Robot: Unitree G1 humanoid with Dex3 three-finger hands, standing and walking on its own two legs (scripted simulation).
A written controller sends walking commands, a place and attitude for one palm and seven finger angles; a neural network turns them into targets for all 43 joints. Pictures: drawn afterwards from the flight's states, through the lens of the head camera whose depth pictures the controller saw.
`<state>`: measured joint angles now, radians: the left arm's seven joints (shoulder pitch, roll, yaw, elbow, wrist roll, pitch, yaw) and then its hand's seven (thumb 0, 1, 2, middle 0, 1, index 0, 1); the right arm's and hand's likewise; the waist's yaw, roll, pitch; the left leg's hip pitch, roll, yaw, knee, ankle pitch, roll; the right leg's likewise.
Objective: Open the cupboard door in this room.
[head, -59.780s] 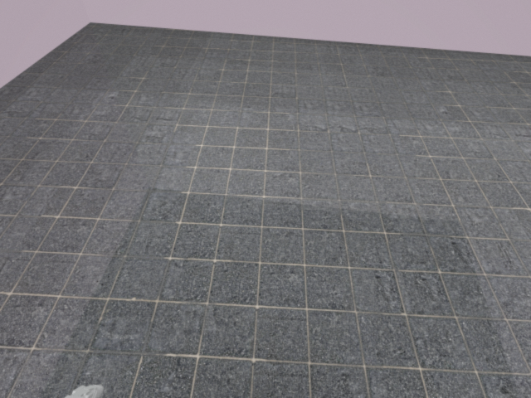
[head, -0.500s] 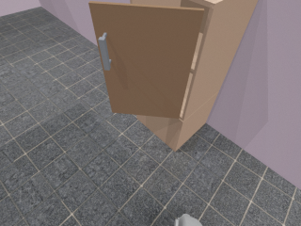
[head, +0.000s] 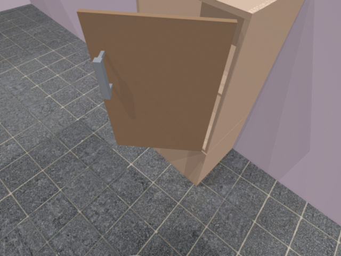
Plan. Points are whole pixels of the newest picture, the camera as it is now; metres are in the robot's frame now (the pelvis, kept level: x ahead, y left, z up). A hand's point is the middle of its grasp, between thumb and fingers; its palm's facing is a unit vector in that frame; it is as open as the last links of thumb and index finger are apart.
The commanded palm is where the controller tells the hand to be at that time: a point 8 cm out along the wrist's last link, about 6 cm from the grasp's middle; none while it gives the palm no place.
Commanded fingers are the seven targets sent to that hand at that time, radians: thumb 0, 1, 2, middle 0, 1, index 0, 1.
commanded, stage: come to a stop and stand still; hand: left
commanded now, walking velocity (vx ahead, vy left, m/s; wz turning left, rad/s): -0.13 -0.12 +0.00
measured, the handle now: (104, 75) +0.58 +0.23 +0.08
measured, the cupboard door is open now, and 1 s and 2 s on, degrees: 40 40 40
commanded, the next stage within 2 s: look again from close up in 0.66 s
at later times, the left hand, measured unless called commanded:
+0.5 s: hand out of the picture +0.02 +0.16 -0.17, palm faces +0.00 -0.98 -0.21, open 7.4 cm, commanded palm none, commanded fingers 0.00 0.90 0.90 -0.20 -0.30 -0.20 -0.30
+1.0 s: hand out of the picture +0.04 +0.19 -0.17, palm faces -0.04 -0.97 -0.22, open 7.4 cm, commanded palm none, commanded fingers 0.00 0.90 0.90 -0.20 -0.30 -0.20 -0.30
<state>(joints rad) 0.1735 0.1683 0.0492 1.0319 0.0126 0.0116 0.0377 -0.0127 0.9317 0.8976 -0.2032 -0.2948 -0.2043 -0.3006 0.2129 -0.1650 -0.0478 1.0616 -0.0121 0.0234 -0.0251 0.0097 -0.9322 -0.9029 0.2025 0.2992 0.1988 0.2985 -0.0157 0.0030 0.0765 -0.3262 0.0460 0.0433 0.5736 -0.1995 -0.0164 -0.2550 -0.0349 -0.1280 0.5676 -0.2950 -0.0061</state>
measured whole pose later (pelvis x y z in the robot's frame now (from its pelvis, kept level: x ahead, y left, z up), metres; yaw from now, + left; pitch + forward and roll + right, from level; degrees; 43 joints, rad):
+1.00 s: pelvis +0.00 +0.01 +0.00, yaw -3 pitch -1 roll +0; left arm 0.27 0.17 0.00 1.03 0.01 0.00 0.05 0.01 0.91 0.90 -0.20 -0.29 -0.20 -0.30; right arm 0.28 -0.16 0.00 1.06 -0.02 0.00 -0.02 0.02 -0.94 -0.90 0.20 0.30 0.20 0.30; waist -0.02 0.00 0.04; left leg -0.30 0.02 0.06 0.59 -0.27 0.02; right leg -0.14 -0.04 -0.01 0.55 -0.39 0.03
